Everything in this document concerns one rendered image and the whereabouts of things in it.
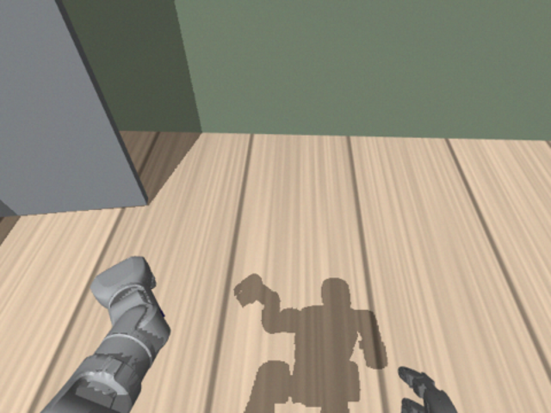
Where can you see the left robot hand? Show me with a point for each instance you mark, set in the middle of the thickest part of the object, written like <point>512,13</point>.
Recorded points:
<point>133,269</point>

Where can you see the left robot arm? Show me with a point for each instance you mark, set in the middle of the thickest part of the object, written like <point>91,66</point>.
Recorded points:
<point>109,381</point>

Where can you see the right robot hand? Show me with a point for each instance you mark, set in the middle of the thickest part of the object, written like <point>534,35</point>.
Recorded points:
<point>435,401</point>

